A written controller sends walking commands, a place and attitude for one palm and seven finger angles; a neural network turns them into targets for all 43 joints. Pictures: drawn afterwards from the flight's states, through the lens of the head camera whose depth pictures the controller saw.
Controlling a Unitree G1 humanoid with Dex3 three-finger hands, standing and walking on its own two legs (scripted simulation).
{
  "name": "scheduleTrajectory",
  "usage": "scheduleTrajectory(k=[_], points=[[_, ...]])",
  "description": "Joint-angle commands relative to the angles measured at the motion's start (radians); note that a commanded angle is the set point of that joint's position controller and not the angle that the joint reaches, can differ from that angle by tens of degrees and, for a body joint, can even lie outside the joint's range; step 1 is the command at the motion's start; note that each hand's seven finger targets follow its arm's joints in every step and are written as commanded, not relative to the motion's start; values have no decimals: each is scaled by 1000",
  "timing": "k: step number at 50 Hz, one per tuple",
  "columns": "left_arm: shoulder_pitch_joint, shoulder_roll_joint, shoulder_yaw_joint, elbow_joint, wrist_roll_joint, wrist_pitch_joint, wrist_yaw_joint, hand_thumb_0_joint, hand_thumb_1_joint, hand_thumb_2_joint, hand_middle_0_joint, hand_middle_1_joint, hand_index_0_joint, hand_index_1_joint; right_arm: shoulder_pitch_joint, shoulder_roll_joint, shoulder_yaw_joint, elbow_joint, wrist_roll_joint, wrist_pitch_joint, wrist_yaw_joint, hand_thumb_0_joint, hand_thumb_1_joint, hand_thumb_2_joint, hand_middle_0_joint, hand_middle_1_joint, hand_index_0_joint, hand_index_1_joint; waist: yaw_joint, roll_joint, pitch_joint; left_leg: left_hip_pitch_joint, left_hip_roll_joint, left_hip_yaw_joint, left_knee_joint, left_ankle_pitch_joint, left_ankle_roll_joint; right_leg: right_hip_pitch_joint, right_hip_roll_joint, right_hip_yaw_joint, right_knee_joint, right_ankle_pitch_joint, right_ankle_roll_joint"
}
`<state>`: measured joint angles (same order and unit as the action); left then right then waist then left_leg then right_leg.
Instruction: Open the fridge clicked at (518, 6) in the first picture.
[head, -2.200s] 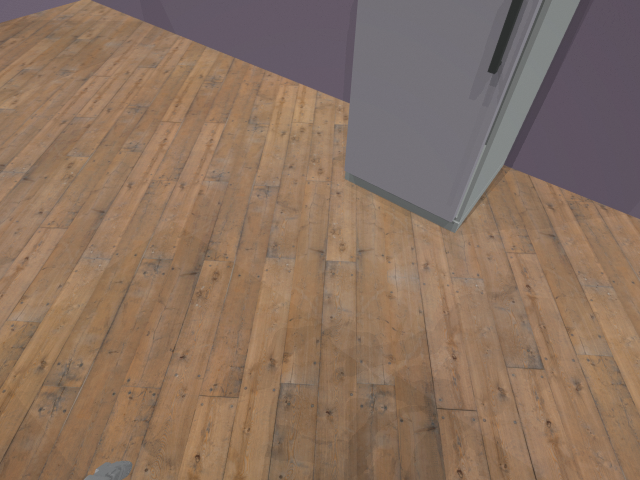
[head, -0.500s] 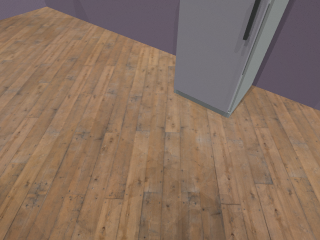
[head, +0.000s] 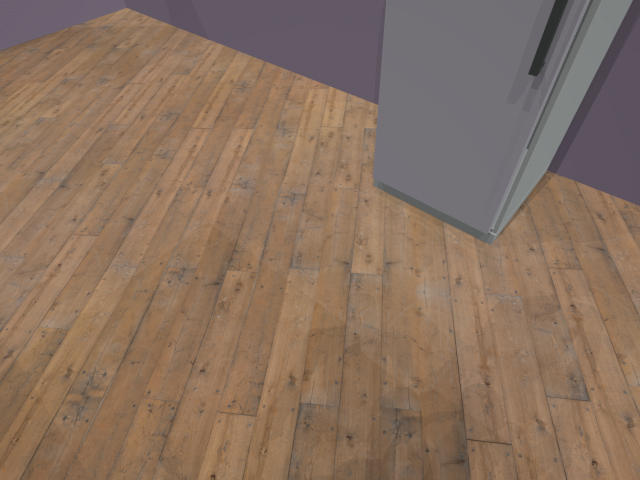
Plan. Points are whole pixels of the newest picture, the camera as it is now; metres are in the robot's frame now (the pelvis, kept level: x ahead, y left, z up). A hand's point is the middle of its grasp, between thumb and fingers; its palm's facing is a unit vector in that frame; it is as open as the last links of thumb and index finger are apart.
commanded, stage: walk to a spot facing it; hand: right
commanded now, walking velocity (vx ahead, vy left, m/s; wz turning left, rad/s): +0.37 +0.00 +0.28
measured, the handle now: (557, 17) +1.07 -0.54 +0.11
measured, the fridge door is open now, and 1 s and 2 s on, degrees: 0 0 0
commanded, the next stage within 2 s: turn to face it in 1.12 s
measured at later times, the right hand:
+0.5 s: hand (416, 346) +0.37 -0.15 -0.17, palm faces -0.14 +0.98 -0.17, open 7.3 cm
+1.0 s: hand (434, 262) +0.54 -0.21 -0.16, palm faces -0.24 +0.96 -0.17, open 7.4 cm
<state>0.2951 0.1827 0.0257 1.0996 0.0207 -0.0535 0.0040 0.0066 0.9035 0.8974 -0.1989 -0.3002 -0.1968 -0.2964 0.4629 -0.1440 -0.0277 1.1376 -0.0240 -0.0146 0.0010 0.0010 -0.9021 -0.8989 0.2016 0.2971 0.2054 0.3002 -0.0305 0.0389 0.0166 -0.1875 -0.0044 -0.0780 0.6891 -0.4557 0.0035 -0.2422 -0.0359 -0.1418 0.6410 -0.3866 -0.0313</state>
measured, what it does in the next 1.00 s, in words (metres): walks ahead, turning left: left foot, then right foot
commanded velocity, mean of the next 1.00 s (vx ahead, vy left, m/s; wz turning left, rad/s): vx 0.34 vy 0.00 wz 0.31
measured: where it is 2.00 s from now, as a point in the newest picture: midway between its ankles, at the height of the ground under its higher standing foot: (311, 352)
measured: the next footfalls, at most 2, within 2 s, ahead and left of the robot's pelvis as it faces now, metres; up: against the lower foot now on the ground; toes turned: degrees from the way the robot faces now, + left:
left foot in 0.40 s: +0.32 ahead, +0.11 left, +0.00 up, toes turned +15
right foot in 0.76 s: +0.53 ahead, -0.13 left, +0.00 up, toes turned +1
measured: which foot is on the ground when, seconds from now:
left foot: up 0.00-0.38, down 0.40-0.78, up 0.80-1.00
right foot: down 0.00-0.38, up 0.40-0.74, down 0.76-1.00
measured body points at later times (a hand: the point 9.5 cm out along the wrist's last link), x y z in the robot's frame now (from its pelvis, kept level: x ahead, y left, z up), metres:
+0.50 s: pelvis +0.23 +0.01 -0.01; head +0.26 +0.00 +0.44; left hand +0.09 +0.20 -0.15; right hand +0.38 -0.20 -0.16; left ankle +0.28 +0.10 -0.72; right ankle +0.09 -0.10 -0.61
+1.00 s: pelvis +0.47 -0.03 +0.02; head +0.49 -0.04 +0.47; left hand +0.42 +0.20 -0.12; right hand +0.56 -0.26 -0.14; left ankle +0.43 +0.10 -0.62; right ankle +0.49 -0.13 -0.72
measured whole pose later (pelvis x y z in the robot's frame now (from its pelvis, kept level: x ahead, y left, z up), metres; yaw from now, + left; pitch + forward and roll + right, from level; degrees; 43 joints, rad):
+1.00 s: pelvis +0.47 -0.03 +0.02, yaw +19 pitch +0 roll +1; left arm 0.29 0.15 0.05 1.04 0.03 -0.09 0.03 0.00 0.95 0.90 -0.20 -0.30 -0.20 -0.30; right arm 0.28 -0.20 -0.09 1.04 -0.04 0.01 0.03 0.01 -0.91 -0.90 0.20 0.30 0.20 0.30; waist -0.02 0.03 0.04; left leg -0.56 0.09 0.06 1.19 -0.26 0.00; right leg -0.15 -0.11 -0.29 0.44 -0.27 -0.01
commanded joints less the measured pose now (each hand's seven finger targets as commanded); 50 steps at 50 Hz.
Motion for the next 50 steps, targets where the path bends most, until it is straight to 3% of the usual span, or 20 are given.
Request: scheduleTrajectory(k=[1,2,6,13,16,18,19,20,21,23,27,34,37,38,39,40,41,43,45,50], points=[[299,139,34,29,3,-22,28,0,900,900,-200,-300,-200,-300,-232,-109,-32,-141,0,-31,-8,0,-900,-900,200,300,200,300,150,-117,147,-593,66,43,540,-3,40,290,-451,521,-440,122,-165],[261,107,23,16,4,-30,29,0,900,900,-200,-300,-200,-300,-224,-83,-29,-127,-5,-27,2,0,-900,-900,200,300,200,300,118,-55,185,-585,90,48,553,62,35,247,-406,411,-434,249,-142],[249,59,7,34,1,-53,41,0,900,900,-200,-300,-200,-300,-178,-30,-30,-109,-6,-4,23,0,-900,-900,200,300,200,300,54,-151,140,-547,88,120,495,172,19,264,-268,94,-405,595,-65],[301,45,4,80,-1,-45,47,0,900,900,-200,-300,-200,-300,-359,-18,-16,-183,-1,-2,30,0,-900,-900,200,300,200,300,54,-183,174,-346,-2,290,34,305,50,260,-211,-67,-405,957,-39],[271,84,21,78,-4,-35,46,0,900,900,-200,-300,-200,-300,-239,-64,-28,-153,-6,-8,18,0,-900,-900,200,300,200,300,-15,-191,67,-164,-58,308,-4,275,98,311,-233,-86,-205,1224,-29],[210,103,27,59,-8,-32,40,0,900,900,-200,-300,-200,-300,-35,-125,-51,-95,-14,-22,10,0,-900,-900,200,300,200,300,-120,-203,-20,140,-37,269,-115,314,128,174,-216,-98,121,1072,-12],[226,54,22,44,-22,-33,26,0,900,900,-200,-300,-200,-300,67,-217,-71,-71,-17,-33,0,0,-900,-900,200,300,200,300,-151,-43,-108,356,164,28,-164,334,201,-52,-155,-92,439,626,5],[241,-5,18,11,-31,-39,27,0,900,900,-200,-300,-200,-300,112,-274,-83,-63,0,-37,-9,0,-900,-900,200,300,200,300,-117,104,-189,464,428,-416,-274,496,325,-286,-3,-23,797,-148,28],[174,18,24,-20,-28,-34,23,0,900,900,-200,-300,-200,-300,41,-293,-90,-88,17,-34,-13,0,-900,-900,200,300,200,300,-107,52,-148,346,449,-436,-381,342,350,-340,-48,107,860,-117,2],[99,22,29,-41,-6,-16,14,0,900,900,-200,-300,-200,-300,-125,-196,-60,-126,14,-40,-18,0,-900,-900,200,300,200,300,-27,-13,43,29,391,-303,-456,141,277,-363,-132,147,810,9,13],[182,-33,22,-24,5,24,3,0,900,900,-200,-300,-200,-300,-208,-142,-39,-133,-1,-60,-20,0,-900,-900,200,300,200,300,86,-9,49,-202,264,-21,-474,251,192,-219,-162,98,512,44,51],[-27,6,30,-111,4,-2,-28,0,900,900,-200,-300,-200,-300,-150,-182,-52,-111,-3,-55,0,0,-900,-900,200,300,200,300,37,73,77,-147,210,-3,-437,124,159,-130,-103,7,71,163,68],[94,73,47,-78,7,-20,-16,0,900,900,-200,-300,-200,-300,-152,-173,-57,-113,2,-44,3,0,-900,-900,200,300,200,300,105,-53,34,-195,147,44,-217,176,113,148,-71,-20,-107,165,69],[213,163,68,-47,19,-29,-5,0,900,900,-200,-300,-200,-300,-135,-125,-52,-125,7,-42,8,0,-900,-900,200,300,200,300,149,-236,-31,-296,57,112,59,166,66,305,-216,199,-226,53,21],[320,261,85,-29,27,-27,-1,0,900,900,-200,-300,-200,-300,-137,-74,-40,-156,12,-46,12,0,-900,-900,200,300,200,300,169,-436,-72,-438,-29,191,377,-118,30,375,-455,504,-390,4,-69],[294,230,74,-27,23,-20,9,0,900,900,-200,-300,-200,-300,-182,-109,-45,-165,1,-41,1,0,-900,-900,200,300,200,300,164,-402,-59,-482,25,90,548,-103,45,314,-492,559,-437,-79,-85],[216,182,61,-50,19,-23,12,0,900,900,-200,-300,-200,-300,-232,-110,-51,-169,1,-43,6,0,-900,-900,200,300,200,300,143,-255,19,-532,69,77,625,-16,46,230,-483,506,-441,-67,-95],[100,115,41,-81,17,-35,16,0,900,900,-200,-300,-200,-300,-214,-83,-53,-149,-8,-29,23,0,-900,-900,200,300,200,300,76,-142,85,-500,122,77,606,119,28,119,-407,285,-443,70,-48],[73,89,36,-79,10,-47,22,0,900,900,-200,-300,-200,-300,-165,-63,-57,-136,-7,-9,27,0,-900,-900,200,300,200,300,36,-164,55,-446,128,93,577,180,10,99,-360,115,-424,253,-28],[100,86,45,-66,3,-43,27,0,900,900,-200,-300,-200,-300,-232,-47,-63,-188,-10,24,37,0,-900,-900,200,300,200,300,37,-140,62,-521,143,135,426,258,-25,185,-339,-30,-440,399,-53]])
